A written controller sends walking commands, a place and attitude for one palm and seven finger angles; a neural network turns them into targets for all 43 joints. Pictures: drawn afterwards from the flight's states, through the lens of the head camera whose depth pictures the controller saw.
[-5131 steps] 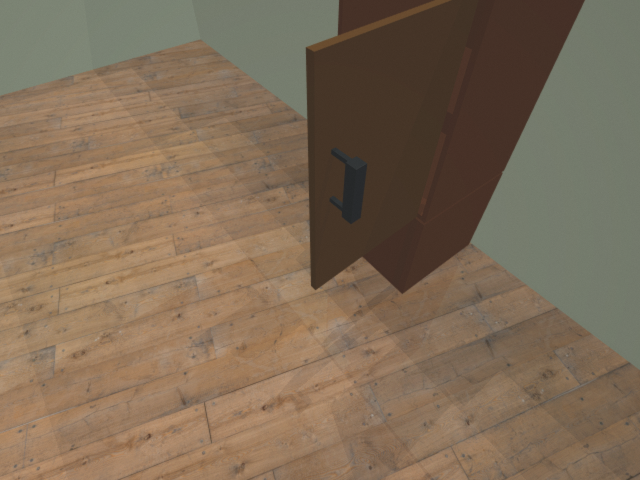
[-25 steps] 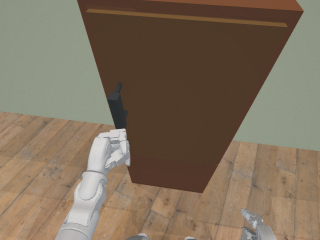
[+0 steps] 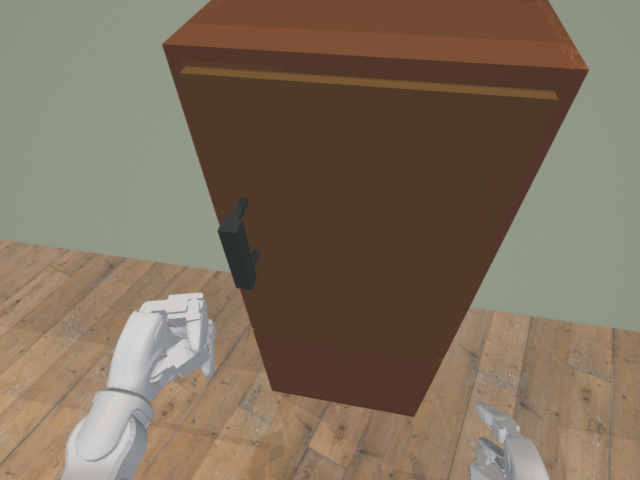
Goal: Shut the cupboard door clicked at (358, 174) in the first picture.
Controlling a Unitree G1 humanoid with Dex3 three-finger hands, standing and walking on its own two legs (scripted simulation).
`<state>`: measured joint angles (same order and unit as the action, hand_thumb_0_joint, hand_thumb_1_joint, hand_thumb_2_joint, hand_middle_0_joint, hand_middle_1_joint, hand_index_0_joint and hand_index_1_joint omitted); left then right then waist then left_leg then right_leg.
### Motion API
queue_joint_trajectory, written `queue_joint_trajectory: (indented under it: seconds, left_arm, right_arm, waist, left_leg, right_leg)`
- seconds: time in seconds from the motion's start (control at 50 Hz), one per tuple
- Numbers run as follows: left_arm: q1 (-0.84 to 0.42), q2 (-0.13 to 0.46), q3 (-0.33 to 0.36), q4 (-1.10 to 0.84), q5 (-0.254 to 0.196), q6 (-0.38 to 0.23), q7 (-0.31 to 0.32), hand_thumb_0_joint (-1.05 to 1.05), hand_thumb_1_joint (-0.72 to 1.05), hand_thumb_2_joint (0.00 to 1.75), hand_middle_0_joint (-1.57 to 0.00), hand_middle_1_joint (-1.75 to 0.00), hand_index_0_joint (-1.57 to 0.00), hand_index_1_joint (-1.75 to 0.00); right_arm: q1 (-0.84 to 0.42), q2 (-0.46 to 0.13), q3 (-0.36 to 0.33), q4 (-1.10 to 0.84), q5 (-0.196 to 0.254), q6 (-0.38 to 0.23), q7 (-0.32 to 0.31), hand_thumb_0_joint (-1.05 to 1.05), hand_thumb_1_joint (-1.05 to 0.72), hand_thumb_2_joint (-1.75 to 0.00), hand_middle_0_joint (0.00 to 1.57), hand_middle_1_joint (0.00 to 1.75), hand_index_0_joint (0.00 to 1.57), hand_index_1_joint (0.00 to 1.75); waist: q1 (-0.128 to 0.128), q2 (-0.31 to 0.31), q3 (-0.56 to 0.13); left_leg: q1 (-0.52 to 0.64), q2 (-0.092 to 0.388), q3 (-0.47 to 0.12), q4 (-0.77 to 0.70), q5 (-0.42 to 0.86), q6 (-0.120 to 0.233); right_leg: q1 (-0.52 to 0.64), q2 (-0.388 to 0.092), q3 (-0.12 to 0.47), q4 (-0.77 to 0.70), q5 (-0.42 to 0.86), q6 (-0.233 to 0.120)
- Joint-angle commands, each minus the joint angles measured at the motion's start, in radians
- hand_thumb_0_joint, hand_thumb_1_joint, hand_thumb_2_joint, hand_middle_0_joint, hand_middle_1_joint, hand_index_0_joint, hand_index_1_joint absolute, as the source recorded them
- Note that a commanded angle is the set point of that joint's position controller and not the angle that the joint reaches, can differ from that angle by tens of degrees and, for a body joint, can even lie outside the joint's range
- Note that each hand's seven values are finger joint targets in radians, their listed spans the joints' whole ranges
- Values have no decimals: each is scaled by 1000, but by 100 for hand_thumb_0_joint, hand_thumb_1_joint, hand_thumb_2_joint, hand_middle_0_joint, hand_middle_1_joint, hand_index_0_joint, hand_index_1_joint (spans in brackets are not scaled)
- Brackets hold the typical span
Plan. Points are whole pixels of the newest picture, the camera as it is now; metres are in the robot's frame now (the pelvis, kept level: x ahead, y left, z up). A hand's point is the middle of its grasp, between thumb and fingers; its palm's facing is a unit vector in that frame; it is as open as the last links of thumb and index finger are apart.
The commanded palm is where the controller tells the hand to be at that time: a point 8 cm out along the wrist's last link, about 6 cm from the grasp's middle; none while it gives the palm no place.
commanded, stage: draw the hand back to the body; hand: left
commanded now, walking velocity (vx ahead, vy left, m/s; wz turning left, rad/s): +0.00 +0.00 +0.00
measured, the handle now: (244, 244) +0.43 +0.15 +0.04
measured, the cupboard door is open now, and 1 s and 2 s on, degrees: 0 0 0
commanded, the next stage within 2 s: step back with the hand held close in 1.18 s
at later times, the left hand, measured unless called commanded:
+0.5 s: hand (72, 352) +0.20 +0.24 +0.15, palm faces +0.26 -0.91 -0.33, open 3.9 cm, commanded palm +0.16 +0.29 +0.17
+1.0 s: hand out of the picture +0.19 +0.30 +0.19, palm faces +0.43 -0.81 -0.40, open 7.2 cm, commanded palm +0.14 +0.34 +0.21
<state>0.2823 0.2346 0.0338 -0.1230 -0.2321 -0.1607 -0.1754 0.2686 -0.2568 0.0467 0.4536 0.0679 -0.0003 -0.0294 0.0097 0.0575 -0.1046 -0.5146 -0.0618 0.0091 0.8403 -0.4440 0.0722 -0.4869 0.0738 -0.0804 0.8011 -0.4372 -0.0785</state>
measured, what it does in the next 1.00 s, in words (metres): stands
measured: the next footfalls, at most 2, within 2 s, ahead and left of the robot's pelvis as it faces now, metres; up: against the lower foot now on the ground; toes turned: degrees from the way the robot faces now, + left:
none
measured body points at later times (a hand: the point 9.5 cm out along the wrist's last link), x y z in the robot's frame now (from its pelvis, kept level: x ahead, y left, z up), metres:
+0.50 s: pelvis -0.01 +0.03 +0.03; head -0.04 +0.01 +0.48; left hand +0.18 +0.29 +0.17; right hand +0.17 -0.19 -0.05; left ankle -0.01 +0.07 -0.70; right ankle -0.02 -0.07 -0.70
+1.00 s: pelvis +0.00 +0.04 +0.04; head -0.02 +0.02 +0.49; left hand +0.17 +0.34 +0.21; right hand +0.19 -0.19 -0.04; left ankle -0.01 +0.07 -0.70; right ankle -0.02 -0.07 -0.70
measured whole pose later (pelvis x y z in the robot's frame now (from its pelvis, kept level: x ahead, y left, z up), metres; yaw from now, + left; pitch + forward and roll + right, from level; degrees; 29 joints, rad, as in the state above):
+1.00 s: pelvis +0.00 +0.04 +0.04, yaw +0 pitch -3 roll -2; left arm 0.45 0.35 0.32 -0.39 -0.08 -0.03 0.10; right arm 0.20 -0.25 0.01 0.60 0.04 -0.06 -0.03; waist 0.06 0.09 -0.01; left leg -0.13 -0.10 0.02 0.43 -0.25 0.11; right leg -0.11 0.04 -0.04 0.40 -0.25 -0.02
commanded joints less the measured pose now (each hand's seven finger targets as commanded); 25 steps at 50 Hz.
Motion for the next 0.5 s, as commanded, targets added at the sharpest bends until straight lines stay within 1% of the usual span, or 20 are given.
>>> queue_joint_trajectory:
  seconds: [0.0, 0.02, 0.04, 0.06, 0.08, 0.1, 0.12, 0.14, 0.16, 0.2, 0.24, 0.26, 0.28, 0.3, 0.34, 0.36, 0.38, 0.42, 0.46, 0.48]
  left_arm:
    - [-143, 153, 119, -303, -41, -77, -5, 0, 90, 90, -127, -147, -127, -147]
    - [-123, 162, 137, -298, -48, -70, -4, 0, 90, 90, -124, -144, -124, -144]
    - [-110, 171, 152, -265, -51, -56, -6, 0, 90, 90, -122, -141, -122, -141]
    - [-98, 193, 180, -247, -54, -43, -5, 0, 90, 90, -119, -138, -119, -138]
    - [-95, 178, 170, -242, -54, -28, -11, 0, 90, 90, -116, -135, -116, -135]
    - [-136, 246, 150, -276, 71, 2, 105, 0, 90, 90, -113, -132, -113, -132]
    - [-97, 184, 126, -264, 80, 28, 156, 0, 90, 90, -111, -129, -111, -129]
    - [-57, 167, 121, -260, 85, 46, 178, 0, 90, 90, -108, -126, -108, -126]
    - [-59, 176, 121, -283, 96, 56, 196, 0, 90, 90, -105, -123, -105, -123]
    - [-29, 193, 136, -324, 111, 64, 227, 0, 90, 90, -100, -117, -100, -117]
    - [-34, 208, 145, -370, 124, 71, 249, 0, 90, 90, -94, -111, -94, -111]
    - [-34, 235, 167, -374, 128, 76, 261, 0, 90, 90, -92, -108, -92, -108]
    - [-50, 222, 154, -400, 133, 76, 268, 0, 90, 90, -89, -105, -89, -105]
    - [-62, 243, 176, -408, 138, 78, 278, 0, 90, 90, -86, -102, -86, -102]
    - [-73, 242, 183, -415, 143, 80, 289, 0, 90, 90, -81, -96, -81, -96]
    - [-74, 264, 204, -414, 147, 84, 294, 0, 90, 90, -78, -93, -78, -93]
    - [-74, 244, 195, -419, 147, 83, 296, 0, 90, 90, -75, -90, -75, -90]
    - [-56, 235, 199, -430, 151, 81, 299, 0, 90, 90, -69, -84, -69, -84]
    - [-9, 242, 223, -410, 153, 84, 298, 0, 90, 90, -64, -78, -64, -78]
    - [-3, 224, 212, -426, 152, 85, 295, 0, 90, 90, -61, -75, -61, -75]
  right_arm:
    - [-86, -100, -41, -162, 0, -97, -17, 0, -90, -90, 20, 30, 20, 30]
    - [-86, -100, -39, -161, 2, -102, -17, 0, -90, -90, 20, 30, 20, 30]
    - [-88, -102, -37, -157, 3, -106, -18, 0, -90, -90, 20, 30, 20, 30]
    - [-89, -111, -41, -153, 4, -105, -20, 0, -90, -90, 20, 30, 20, 30]
    - [-102, -106, -38, -157, 7, -108, -19, 0, -90, -90, 20, 30, 20, 30]
    - [-139, -76, -48, -143, -5, -85, -37, 0, -90, -90, 20, 30, 20, 30]
    - [-134, -69, -45, -138, -10, -76, -43, 0, -90, -90, 20, 30, 20, 30]
    - [-135, -74, -46, -143, -10, -72, -45, 0, -90, -90, 20, 30, 20, 30]
    - [-144, -78, -47, -137, -13, -69, -46, 0, -90, -90, 20, 30, 20, 30]
    - [-157, -72, -43, -127, -14, -65, -48, 0, -90, -90, 20, 30, 20, 30]
    - [-168, -72, -39, -118, -15, -68, -49, 0, -90, -90, 20, 30, 20, 30]
    - [-172, -80, -39, -107, -20, -74, -51, 0, -90, -90, 20, 30, 20, 30]
    - [-182, -76, -37, -103, -19, -77, -52, 0, -90, -90, 20, 30, 20, 30]
    - [-182, -77, -37, -97, -19, -80, -53, 0, -90, -90, 20, 30, 20, 30]
    - [-189, -77, -34, -84, -21, -90, -53, 0, -90, -90, 20, 30, 20, 30]
    - [-191, -85, -36, -74, -25, -95, -55, 0, -90, -90, 20, 30, 20, 30]
    - [-192, -79, -34, -69, -23, -98, -55, 0, -90, -90, 20, 30, 20, 30]
    - [-187, -80, -35, -57, -25, -108, -49, 0, -90, -90, 20, 30, 20, 30]
    - [-190, -88, -38, -44, -28, -114, -44, 0, -90, -90, 20, 30, 20, 30]
    - [-190, -84, -38, -46, -27, -114, -41, 0, -90, -90, 20, 30, 20, 30]
  waist:
    - [-15, -18, -195]
    - [-7, -16, -184]
    - [-7, -30, -148]
    - [-4, -58, -140]
    - [-1, -46, -119]
    - [23, -54, -60]
    - [2, -84, -25]
    - [2, -100, 9]
    - [7, -100, -9]
    - [10, -57, -35]
    - [11, -3, -36]
    - [15, -9, -31]
    - [11, 18, -30]
    - [13, 20, -22]
    - [12, 30, 9]
    - [15, 17, 14]
    - [12, 21, 15]
    - [15, 36, 12]
    - [26, 22, 26]
    - [23, 17, 32]
  left_leg:
    - [99, 47, -63, -108, 323, -24]
    - [95, 47, -62, -117, 311, -25]
    - [79, 48, -63, -127, 283, -27]
    - [72, 50, -65, -129, 277, -25]
    - [70, 50, -62, -142, 266, -27]
    - [46, 60, -83, -180, 232, -32]
    - [58, 62, -77, -195, 199, -32]
    - [62, 64, -78, -204, 176, -32]
    - [86, 67, -78, -215, 190, -28]
    - [150, 71, -76, -256, 207, -24]
    - [200, 75, -83, -296, 212, -23]
    - [208, 79, -88, -312, 211, -22]
    - [236, 84, -96, -339, 206, -23]
    - [249, 86, -104, -356, 198, -24]
    - [270, 94, -130, -403, 164, -28]
    - [276, 97, -132, -414, 162, -26]
    - [295, 99, -143, -431, 171, -29]
    - [327, 110, -170, -462, 185, -41]
    - [341, 121, -183, -486, 218, -51]
    - [353, 124, -188, -494, 239, -59]
  right_leg:
    - [161, -77, 126, -129, 441, 61]
    - [163, -76, 125, -137, 421, 59]
    - [157, -77, 127, -152, 380, 58]
    - [165, -80, 136, -164, 364, 61]
    - [166, -84, 139, -175, 347, 60]
    - [174, -134, 227, -256, 300, 58]
    - [180, -144, 233, -294, 241, 69]
    - [167, -143, 226, -316, 188, 70]
    - [195, -143, 224, -325, 207, 69]
    - [225, -132, 193, -334, 212, 64]
    - [234, -116, 163, -346, 201, 53]
    - [243, -111, 155, -357, 200, 51]
    - [248, -106, 144, -359, 195, 46]
    - [248, -99, 137, -369, 192, 45]
    - [250, -89, 121, -381, 183, 42]
    - [254, -85, 120, -393, 190, 43]
    - [270, -85, 116, -391, 202, 40]
    - [287, -80, 103, -383, 230, 39]
    - [300, -74, 97, -389, 259, 40]
    - [308, -74, 96, -387, 271, 41]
